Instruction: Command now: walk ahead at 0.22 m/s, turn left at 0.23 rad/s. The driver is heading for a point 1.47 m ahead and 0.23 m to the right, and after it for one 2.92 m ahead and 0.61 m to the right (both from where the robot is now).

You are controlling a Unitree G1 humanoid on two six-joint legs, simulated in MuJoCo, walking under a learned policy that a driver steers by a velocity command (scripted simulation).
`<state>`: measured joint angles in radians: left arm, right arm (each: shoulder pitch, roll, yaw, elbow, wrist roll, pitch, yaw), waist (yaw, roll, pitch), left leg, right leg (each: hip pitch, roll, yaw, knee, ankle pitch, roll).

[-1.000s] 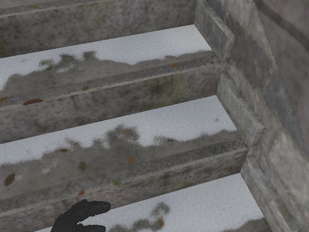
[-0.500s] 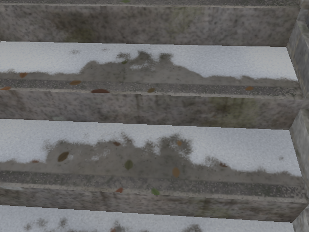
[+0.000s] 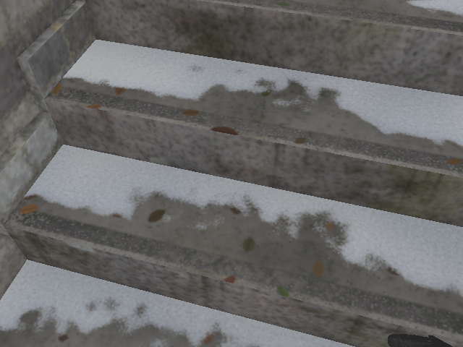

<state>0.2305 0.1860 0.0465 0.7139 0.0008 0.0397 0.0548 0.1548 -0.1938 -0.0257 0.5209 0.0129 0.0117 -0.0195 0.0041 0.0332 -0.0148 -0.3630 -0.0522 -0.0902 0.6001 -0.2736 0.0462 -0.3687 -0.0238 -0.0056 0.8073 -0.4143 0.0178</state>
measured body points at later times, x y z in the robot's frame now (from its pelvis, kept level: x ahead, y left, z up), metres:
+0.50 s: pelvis +0.17 +0.10 -0.01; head +0.21 +0.10 +0.44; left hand +0.01 +0.29 -0.14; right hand +0.43 -0.03 -0.06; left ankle +0.35 +0.26 -0.55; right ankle -0.03 -0.14 -0.72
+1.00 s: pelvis +0.42 +0.23 +0.18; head +0.39 +0.26 +0.62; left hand +0.62 +0.35 +0.08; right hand +0.36 +0.04 +0.02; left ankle +0.35 +0.26 -0.56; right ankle +0.57 +0.11 -0.26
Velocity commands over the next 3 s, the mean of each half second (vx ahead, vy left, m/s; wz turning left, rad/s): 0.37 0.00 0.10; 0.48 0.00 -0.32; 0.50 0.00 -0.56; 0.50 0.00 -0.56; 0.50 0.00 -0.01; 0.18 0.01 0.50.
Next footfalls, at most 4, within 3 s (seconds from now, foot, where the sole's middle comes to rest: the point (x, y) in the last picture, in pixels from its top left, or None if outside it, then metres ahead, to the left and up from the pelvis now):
0.04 right None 0.01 -0.14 -0.77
0.52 left None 0.39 0.27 -0.60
1.20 right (186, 238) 0.64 0.15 -0.43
1.64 left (159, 76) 1.07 0.24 -0.26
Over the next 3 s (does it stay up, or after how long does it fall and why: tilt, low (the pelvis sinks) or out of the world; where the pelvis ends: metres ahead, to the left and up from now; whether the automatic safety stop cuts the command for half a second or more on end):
stays up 1.28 -0.31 0.68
